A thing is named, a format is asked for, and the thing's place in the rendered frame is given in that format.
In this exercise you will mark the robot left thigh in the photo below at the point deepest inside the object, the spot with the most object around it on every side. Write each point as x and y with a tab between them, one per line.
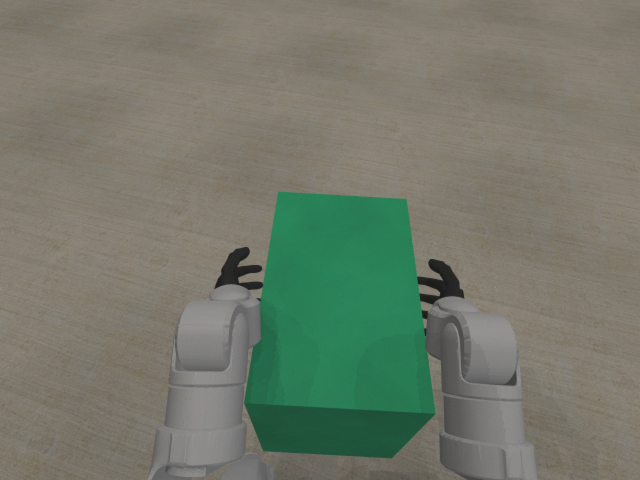
249	469

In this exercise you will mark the robot left hand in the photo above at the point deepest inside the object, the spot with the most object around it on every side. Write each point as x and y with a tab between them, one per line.
230	272

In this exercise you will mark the left robot shin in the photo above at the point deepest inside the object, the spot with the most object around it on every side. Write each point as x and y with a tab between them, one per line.
250	456

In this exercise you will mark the robot right hand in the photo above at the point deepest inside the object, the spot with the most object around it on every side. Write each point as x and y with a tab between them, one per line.
449	286

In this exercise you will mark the robot left forearm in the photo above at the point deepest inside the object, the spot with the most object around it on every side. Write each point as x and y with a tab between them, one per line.
203	427

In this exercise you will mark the carton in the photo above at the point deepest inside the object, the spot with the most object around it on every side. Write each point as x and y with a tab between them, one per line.
341	367

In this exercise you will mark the robot right forearm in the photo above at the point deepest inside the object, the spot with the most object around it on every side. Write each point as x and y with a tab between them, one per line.
483	436

